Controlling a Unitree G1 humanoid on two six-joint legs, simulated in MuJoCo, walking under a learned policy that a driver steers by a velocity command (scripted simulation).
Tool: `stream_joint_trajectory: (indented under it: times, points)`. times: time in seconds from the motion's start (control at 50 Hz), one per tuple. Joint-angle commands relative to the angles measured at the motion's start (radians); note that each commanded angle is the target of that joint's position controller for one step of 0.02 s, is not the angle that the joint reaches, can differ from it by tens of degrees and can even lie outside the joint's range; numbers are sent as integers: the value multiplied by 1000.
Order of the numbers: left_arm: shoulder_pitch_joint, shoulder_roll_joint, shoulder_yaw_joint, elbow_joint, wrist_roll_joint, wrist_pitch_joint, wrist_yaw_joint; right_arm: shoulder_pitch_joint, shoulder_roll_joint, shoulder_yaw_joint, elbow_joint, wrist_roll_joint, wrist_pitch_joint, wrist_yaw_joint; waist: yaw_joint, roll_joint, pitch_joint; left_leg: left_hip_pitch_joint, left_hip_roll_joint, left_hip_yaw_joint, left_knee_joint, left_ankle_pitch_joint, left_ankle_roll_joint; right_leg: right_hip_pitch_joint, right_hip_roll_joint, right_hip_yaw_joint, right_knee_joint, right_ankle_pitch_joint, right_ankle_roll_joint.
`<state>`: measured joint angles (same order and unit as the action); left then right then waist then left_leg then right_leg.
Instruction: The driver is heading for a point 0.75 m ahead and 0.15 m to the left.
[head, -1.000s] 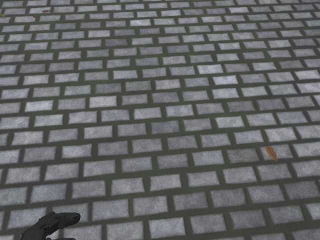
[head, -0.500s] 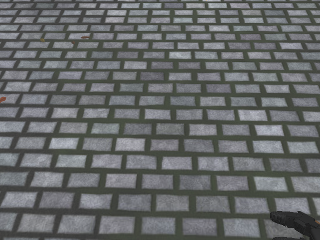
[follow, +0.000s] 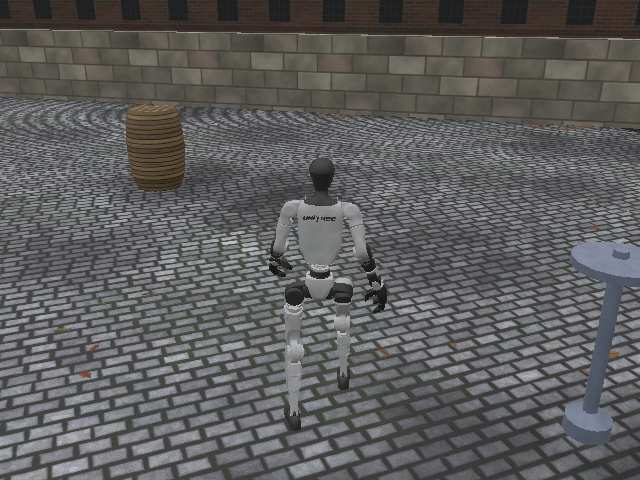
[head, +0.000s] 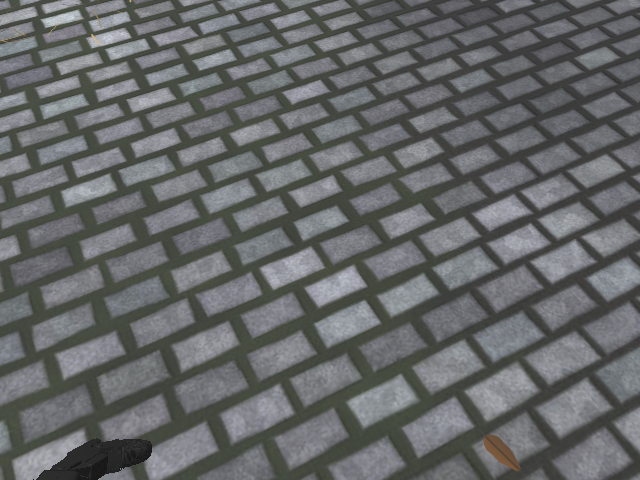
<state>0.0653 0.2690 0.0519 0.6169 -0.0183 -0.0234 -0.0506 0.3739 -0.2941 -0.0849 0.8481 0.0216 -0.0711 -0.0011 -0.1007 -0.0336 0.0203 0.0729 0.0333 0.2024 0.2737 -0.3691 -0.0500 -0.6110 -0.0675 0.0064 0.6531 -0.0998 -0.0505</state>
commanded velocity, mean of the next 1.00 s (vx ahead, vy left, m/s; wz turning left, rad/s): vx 0.50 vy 0.00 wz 0.35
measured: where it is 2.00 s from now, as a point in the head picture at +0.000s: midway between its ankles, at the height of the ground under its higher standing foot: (237, 373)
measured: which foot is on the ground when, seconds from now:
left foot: down 0.00-0.06, up 0.08-0.58, down 0.60-1.00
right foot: up 0.00-0.02, down 0.04-0.62, up 0.64-1.00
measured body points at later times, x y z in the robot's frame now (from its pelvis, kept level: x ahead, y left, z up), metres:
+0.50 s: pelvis +0.26 -0.02 +0.01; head +0.28 -0.01 +0.46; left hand +0.26 +0.26 -0.12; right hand +0.47 -0.23 -0.10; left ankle +0.42 +0.15 -0.69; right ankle +0.15 -0.12 -0.73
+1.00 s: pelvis +0.54 +0.08 +0.01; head +0.56 +0.10 +0.46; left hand +0.64 +0.39 -0.07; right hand +0.71 -0.16 -0.09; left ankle +0.43 +0.13 -0.73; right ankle +0.77 +0.01 -0.69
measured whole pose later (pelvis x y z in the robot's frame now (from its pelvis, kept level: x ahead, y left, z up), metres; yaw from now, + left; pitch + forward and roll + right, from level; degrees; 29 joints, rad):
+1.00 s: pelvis +0.54 +0.08 +0.01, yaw +26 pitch +2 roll +0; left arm 0.04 0.27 0.05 0.71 0.00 -0.10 -0.02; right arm 0.33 -0.27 -0.07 0.75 0.02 -0.05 -0.01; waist -0.08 -0.04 0.02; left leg -0.09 -0.11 -0.15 0.37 -0.30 0.08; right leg -0.61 -0.05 0.07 0.55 0.08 0.05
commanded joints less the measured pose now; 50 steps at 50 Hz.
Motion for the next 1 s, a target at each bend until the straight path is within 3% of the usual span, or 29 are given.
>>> stream_joint_trajectory:
  times: [0.02,0.04,0.06,0.08,0.1,0.12,0.14,0.16,0.2,0.24,0.3,0.38,0.48,0.54,0.56,0.58,0.6,0.62,0.64,0.66,0.68,0.7,0.72,0.74,0.78,0.84,0.88,0.96,1.0]
  points:
    - [86,111,47,-56,9,-15,0,-43,-197,-39,-37,17,4,-3,148,104,-39,-72,239,-66,164,874,159,275,91,-80,-104,-49,-67]
    - [242,167,76,-10,8,-13,12,-21,-169,-24,-30,10,5,-6,221,83,-128,-197,197,-35,369,865,129,544,109,-68,-113,1,-92]
    - [387,270,100,11,18,-8,33,4,-87,9,-63,-24,-3,-3,250,-97,-272,-523,113,-17,749,430,74,902,-142,280,-108,16,-183]
    - [383,292,90,4,14,-16,33,65,-33,36,-60,-11,-24,7,204,-238,-441,-728,-41,-188,1037,-218,45,1020,-358,737,-284,-80,-324]
    - [364,209,66,5,20,-25,26,-21,-140,2,-62,27,-36,13,244,-91,-371,-805,3,-312,1104,-189,58,940,-331,651,-311,-114,-274]
    - [322,179,56,19,22,-33,26,-97,-137,3,-90,43,-39,15,222,-90,-221,-844,42,-290,1079,-120,70,801,-290,471,-317,-73,-230]
    - [253,148,46,28,20,-40,25,-120,-117,6,-89,24,-35,7,175,-36,-142,-814,88,-281,1000,-36,72,662,-241,362,-342,-28,-194]
    - [201,107,35,28,23,-50,22,-112,-118,-1,-80,8,-22,2,139,-59,-99,-766,114,-287,945,23,70,565,-206,281,-374,20,-175]
    - [156,85,34,36,30,-72,21,-46,-82,1,-48,10,10,2,93,-70,-78,-674,121,-297,920,106,61,459,-184,194,-454,39,-169]
    - [150,91,39,58,36,-89,27,-57,-59,2,-48,11,29,-2,79,-38,-38,-703,114,-316,880,168,48,433,-184,117,-501,101,-169]
    - [175,96,44,94,41,-93,42,-121,-47,1,-64,5,30,-2,92,-18,1,-787,95,-346,749,309,37,479,-174,16,-520,170,-150]
    - [188,118,49,123,33,-88,57,-225,-23,12,-93,-3,23,21,128,-11,42,-764,78,-275,528,473,46,511,-162,-99,-547,173,-118]
    - [261,149,63,177,13,-58,65,-357,-10,25,-168,-3,24,51,177,3,93,-828,67,-207,386,395,89,686,-216,-158,-493,259,-104]
    - [240,187,74,180,2,-36,74,-336,-40,12,-199,-3,28,64,137,-38,41,-715,1,-122,364,246,139,741,-223,-200,-350,647,-74]
    - [230,202,77,177,-2,-28,78,-284,-63,-1,-196,-1,32,64,101,-60,-3,-628,-38,-91,372,192,161,745,-218,-210,-254,813,-61]
    - [213,212,78,174,-5,-20,81,-170,-101,-22,-173,2,34,60,33,-60,-67,-473,-81,-74,346,182,190,711,-197,-226,-90,890,-42]
    - [202,203,70,169,-7,-22,84,-7,-163,-56,-135,2,38,46,-53,-24,-151,-205,-102,-113,273,244,232,575,-152,-242,147,772,-3]
    - [265,104,39,130,29,-38,78,82,-277,-86,-117,5,44,24,-24,199,-246,161,135,-521,259,224,359,177,-36,-234,523,115,60]
    - [272,49,11,103,27,-78,63,53,-282,-74,-150,4,28,29,22,251,-386,333,301,-1033,73,72,510,-83,138,-4,753,-501,83]
    - [149,130,31,80,-13,-108,47,52,-201,-50,-152,-5,18,33,-34,145,-328,303,282,-950,18,54,447,-189,74,106,777,-441,55]
    - [100,132,28,59,-27,-123,44,5,-163,-39,-153,-4,10,33,-10,106,-206,170,248,-806,16,104,405,-207,30,91,706,-351,33]
    - [97,126,29,68,-4,-128,51,-65,-134,-30,-163,-1,7,32,41,32,-125,15,203,-697,11,200,370,-158,-12,84,607,-284,33]
    - [106,140,39,75,18,-120,57,-117,-99,-18,-179,-7,6,28,77,42,-88,-96,168,-621,-8,293,353,-87,-39,82,533,-240,41]
    - [125,140,43,78,23,-106,56,-141,-91,-13,-196,-16,6,23,103,64,-77,-168,146,-591,-30,343,349,-30,-49,84,502,-212,52]
    - [141,116,40,77,32,-85,57,-144,-109,-18,-201,-13,3,14,120,70,-66,-249,123,-535,-51,442,356,1,-45,63,427,-178,85]
    - [43,85,27,44,35,-73,61,-103,-143,-27,-188,-8,4,-5,94,78,-29,-317,78,-462,-56,472,326,-2,-17,42,223,-20,124]
    - [-23,63,17,31,31,-77,55,-82,-140,-26,-178,-4,11,-12,65,106,-25,-331,42,-424,-42,408,289,44,13,36,57,116,128]
    - [-116,73,13,11,14,-93,31,-9,-130,-20,-140,-1,14,-13,11,126,-13,-275,84,-463,-15,307,269,95,35,38,-98,234,108]
    - [-128,97,20,1,20,-102,22,9,-125,-18,-126,-3,19,-15,13,128,2,-191,115,-504,49,365,257,73,41,47,-150,179,77]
